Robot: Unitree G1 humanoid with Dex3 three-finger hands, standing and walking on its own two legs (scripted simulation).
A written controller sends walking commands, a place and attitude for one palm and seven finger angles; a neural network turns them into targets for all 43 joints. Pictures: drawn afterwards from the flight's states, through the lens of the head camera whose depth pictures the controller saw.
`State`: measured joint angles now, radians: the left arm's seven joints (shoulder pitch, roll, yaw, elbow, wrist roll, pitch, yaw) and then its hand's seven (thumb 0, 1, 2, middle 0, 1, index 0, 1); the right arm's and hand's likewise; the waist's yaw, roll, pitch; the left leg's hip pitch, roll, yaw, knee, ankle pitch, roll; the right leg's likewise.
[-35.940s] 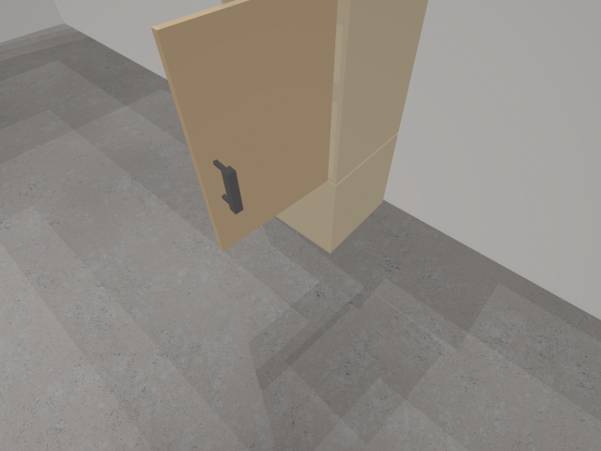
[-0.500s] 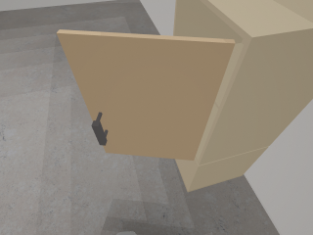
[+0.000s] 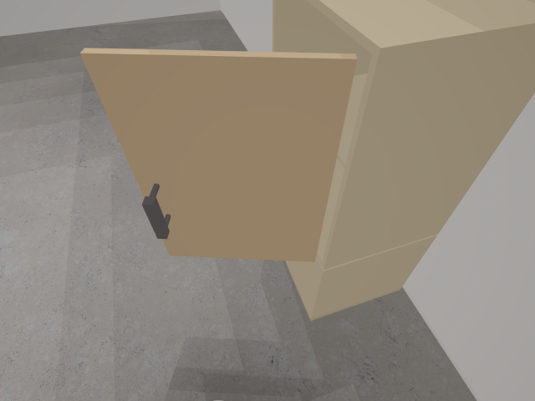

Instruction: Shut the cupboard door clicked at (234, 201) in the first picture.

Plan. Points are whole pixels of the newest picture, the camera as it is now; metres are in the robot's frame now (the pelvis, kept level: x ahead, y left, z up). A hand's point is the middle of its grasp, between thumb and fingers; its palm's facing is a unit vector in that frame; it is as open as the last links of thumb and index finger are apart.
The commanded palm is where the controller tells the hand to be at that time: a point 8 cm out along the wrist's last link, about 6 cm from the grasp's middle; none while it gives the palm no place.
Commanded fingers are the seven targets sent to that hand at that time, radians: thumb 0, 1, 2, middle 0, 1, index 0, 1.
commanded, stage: come to a stop and stand still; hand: left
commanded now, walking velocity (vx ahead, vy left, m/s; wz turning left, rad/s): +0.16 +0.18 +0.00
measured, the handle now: (159, 211) +0.52 +0.27 -0.10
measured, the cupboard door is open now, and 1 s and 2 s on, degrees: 69 69 69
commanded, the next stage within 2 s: look again from close up in 0.26 s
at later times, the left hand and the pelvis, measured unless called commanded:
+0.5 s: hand out of the picture +0.01 +0.22 -0.17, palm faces +0.04 -0.97 -0.24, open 7.4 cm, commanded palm none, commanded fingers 0.00 0.90 0.90 -0.20 -0.30 -0.20 -0.30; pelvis +0.00 +0.02 +0.00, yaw +1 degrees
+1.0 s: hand out of the picture -0.04 +0.24 -0.17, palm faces +0.00 -0.97 -0.24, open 7.4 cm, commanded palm none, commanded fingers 0.00 0.90 0.90 -0.20 -0.30 -0.20 -0.30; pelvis -0.06 +0.04 +0.00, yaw +0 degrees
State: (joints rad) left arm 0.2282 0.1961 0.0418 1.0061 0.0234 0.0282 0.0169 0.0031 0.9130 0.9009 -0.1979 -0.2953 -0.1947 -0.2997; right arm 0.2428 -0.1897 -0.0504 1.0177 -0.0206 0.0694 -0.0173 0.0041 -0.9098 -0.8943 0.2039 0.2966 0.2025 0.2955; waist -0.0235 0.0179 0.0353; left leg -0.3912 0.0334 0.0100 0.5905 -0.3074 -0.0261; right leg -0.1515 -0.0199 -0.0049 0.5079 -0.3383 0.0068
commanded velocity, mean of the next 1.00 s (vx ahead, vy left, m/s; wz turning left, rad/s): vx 0.01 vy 0.03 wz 0.00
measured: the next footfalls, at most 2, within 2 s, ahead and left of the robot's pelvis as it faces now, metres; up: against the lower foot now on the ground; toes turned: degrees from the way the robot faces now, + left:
left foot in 0.24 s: +0.04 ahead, +0.12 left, +0.00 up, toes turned +3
right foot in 1.70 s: -0.01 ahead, -0.06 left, +0.00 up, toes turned -10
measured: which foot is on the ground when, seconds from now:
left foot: up 0.00-0.22, down 0.24-1.00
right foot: down 0.00-1.00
